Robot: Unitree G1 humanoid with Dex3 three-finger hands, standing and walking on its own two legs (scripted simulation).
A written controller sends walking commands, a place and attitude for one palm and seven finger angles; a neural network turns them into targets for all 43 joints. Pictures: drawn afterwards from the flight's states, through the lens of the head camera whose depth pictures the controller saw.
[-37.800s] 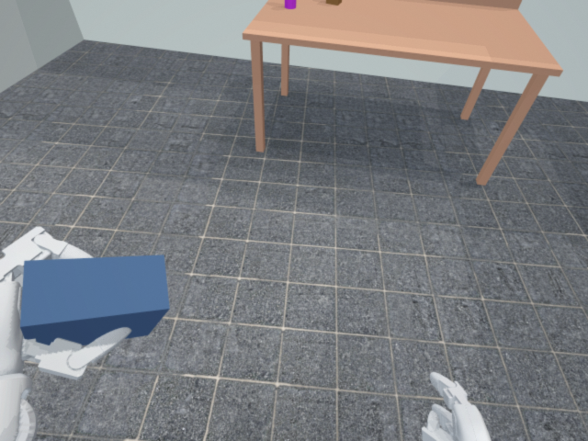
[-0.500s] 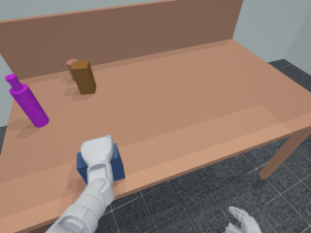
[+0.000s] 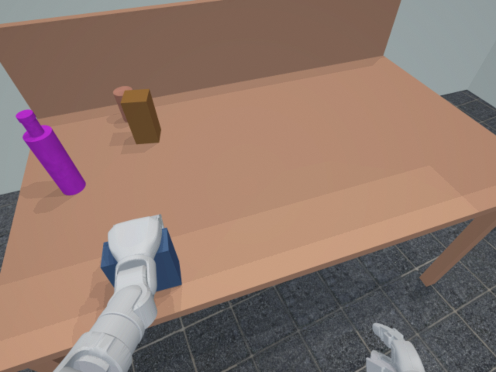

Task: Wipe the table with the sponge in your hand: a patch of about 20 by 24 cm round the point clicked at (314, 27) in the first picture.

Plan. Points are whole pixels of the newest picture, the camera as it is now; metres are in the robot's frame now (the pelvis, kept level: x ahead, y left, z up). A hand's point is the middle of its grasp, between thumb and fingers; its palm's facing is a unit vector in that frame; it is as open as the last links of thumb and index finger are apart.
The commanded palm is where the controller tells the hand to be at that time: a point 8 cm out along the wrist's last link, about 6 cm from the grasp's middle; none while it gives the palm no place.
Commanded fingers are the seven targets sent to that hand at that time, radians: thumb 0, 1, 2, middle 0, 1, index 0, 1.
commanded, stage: wipe forward along the middle lane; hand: left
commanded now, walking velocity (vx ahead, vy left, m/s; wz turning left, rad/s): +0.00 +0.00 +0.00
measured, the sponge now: (147, 269) +0.31 +0.24 -0.07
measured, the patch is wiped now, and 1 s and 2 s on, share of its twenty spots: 1.00 1.00 1.00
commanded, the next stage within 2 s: slide back across to the first lane in 1.42 s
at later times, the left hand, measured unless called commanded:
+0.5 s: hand (142, 236) +0.36 +0.25 -0.03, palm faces -0.10 +0.01 -0.99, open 9.8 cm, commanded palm +0.35 +0.24 +0.00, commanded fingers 0.00 0.10 1.30 -1.20 -1.60 -1.20 -1.60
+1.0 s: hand (138, 212) +0.42 +0.28 -0.03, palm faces -0.12 +0.02 -0.99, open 9.8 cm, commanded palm +0.40 +0.26 +0.01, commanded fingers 0.00 0.10 1.30 -1.20 -1.60 -1.20 -1.60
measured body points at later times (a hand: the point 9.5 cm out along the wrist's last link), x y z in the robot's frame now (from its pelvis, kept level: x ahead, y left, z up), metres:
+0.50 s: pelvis -0.03 +0.00 -0.02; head +0.02 -0.01 +0.43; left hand +0.36 +0.25 +0.03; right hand +0.07 -0.26 -0.15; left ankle +0.01 +0.11 -0.72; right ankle +0.00 -0.09 -0.72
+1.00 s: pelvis -0.03 +0.01 -0.03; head +0.05 +0.02 +0.41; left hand +0.42 +0.27 +0.03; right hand +0.03 -0.25 -0.16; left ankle +0.01 +0.11 -0.72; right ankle +0.00 -0.09 -0.72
